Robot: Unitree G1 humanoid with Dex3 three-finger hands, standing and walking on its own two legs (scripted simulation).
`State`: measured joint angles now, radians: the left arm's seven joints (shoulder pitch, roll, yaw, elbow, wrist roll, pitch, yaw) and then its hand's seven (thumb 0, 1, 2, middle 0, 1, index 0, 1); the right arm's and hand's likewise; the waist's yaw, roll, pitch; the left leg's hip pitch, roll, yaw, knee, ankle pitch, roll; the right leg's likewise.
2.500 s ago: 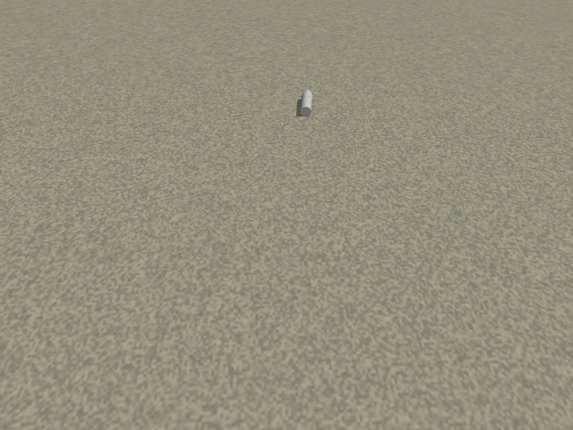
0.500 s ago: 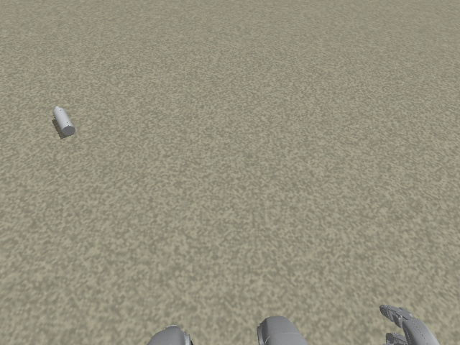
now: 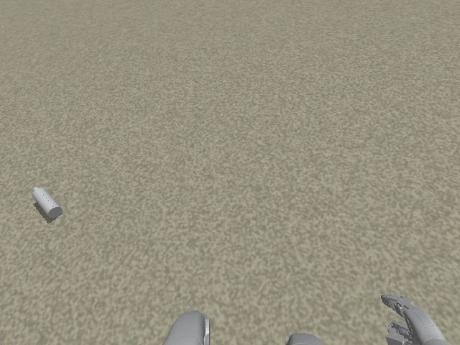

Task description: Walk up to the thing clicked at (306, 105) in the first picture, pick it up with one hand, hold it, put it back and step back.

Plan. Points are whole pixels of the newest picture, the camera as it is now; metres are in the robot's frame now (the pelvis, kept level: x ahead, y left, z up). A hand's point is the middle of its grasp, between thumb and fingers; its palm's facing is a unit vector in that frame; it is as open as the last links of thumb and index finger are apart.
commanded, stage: walk up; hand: left
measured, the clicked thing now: (45, 200) +0.92 +1.01 -0.71
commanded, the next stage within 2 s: none
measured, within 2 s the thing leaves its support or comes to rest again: neither
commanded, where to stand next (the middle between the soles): +0.45 +1.09 m, yaw -43 degrees
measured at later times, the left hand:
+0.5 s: hand (3, 271) +0.31 +0.51 -0.11, palm faces -0.29 -0.78 -0.55, open 7.4 cm
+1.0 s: hand out of the picture +0.45 +0.73 -0.14, palm faces -0.33 -0.73 -0.60, open 7.4 cm
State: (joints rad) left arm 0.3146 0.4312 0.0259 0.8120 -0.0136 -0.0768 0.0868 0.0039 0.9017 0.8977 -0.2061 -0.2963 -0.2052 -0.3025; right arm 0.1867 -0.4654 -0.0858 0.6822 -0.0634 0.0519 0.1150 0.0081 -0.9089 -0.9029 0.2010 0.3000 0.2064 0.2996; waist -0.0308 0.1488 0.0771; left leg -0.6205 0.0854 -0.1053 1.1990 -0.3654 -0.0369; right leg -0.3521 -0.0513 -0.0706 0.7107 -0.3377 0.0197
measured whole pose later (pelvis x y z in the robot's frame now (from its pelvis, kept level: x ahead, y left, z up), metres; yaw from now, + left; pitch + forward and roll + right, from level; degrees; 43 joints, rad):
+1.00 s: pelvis +0.25 +0.45 -0.02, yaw -21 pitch +0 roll -1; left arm 0.27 0.50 0.07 0.89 0.00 -0.04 0.12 0.01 0.90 0.90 -0.20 -0.30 -0.20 -0.30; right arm 0.23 -0.43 -0.11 0.69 -0.09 0.06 0.08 0.00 -0.91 -0.90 0.20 0.30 0.21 0.30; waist -0.06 0.04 0.10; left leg -0.46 0.06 0.02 0.92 -0.47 0.00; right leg -0.67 -0.01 0.06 1.21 -0.51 -0.05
